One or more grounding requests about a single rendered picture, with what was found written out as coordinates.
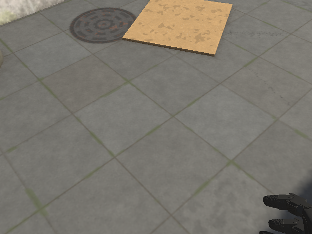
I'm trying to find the right robot hand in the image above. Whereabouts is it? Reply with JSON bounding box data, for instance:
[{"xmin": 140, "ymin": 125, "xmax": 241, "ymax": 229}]
[{"xmin": 259, "ymin": 193, "xmax": 312, "ymax": 234}]

